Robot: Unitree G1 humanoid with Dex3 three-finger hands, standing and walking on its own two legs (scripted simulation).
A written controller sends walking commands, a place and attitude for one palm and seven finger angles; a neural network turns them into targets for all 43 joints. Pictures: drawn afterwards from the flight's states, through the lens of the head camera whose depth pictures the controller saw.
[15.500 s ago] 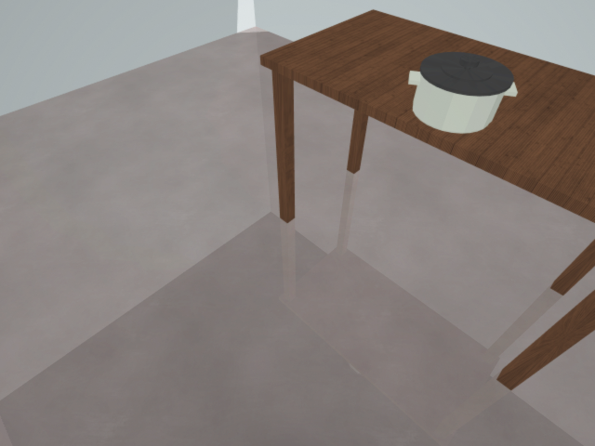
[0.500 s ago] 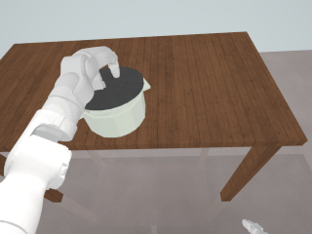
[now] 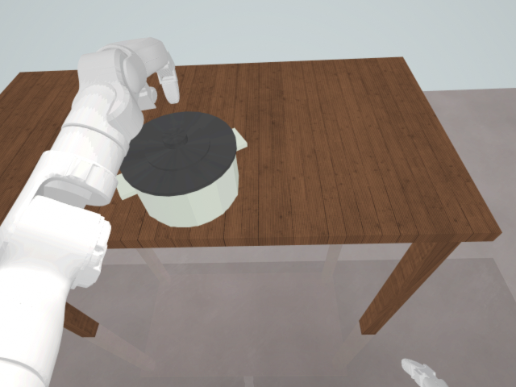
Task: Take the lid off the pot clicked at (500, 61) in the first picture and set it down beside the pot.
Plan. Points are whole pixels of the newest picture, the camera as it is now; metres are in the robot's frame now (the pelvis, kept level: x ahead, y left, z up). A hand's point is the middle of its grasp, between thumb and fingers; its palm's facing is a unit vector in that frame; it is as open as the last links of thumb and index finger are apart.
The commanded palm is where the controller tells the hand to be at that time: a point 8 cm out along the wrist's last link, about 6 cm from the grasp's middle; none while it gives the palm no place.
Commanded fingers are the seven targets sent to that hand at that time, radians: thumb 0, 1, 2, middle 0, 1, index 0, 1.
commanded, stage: lift the lid straight up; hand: left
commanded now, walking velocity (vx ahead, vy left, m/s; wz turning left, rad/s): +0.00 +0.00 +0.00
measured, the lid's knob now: (174, 138) +0.49 +0.13 +0.12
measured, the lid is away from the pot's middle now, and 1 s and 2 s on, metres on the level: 0.00 0.00 0.00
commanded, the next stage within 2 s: open the fingers wide in 0.04 s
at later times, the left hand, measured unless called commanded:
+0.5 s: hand (151, 85) +0.47 +0.14 +0.23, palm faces -0.20 -0.04 -0.98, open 5.6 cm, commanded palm +0.45 +0.14 +0.29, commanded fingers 0.00 0.24 1.10 -0.99 -0.65 -0.77 -0.59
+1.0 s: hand (150, 82) +0.47 +0.13 +0.24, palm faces -0.20 -0.05 -0.98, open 9.6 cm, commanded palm +0.45 +0.14 +0.30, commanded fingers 0.00 -0.20 1.28 -0.82 -0.22 -0.77 -0.20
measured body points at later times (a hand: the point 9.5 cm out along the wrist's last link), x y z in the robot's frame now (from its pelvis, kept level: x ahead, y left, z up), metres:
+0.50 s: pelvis +0.00 +0.00 +0.00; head +0.04 -0.03 +0.45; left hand +0.48 +0.14 +0.29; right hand +0.14 -0.25 -0.13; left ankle +0.00 +0.13 -0.74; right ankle -0.02 -0.15 -0.74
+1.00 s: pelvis +0.00 +0.00 +0.00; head +0.03 -0.03 +0.45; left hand +0.48 +0.13 +0.29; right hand +0.12 -0.27 -0.12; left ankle +0.00 +0.13 -0.74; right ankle -0.02 -0.15 -0.74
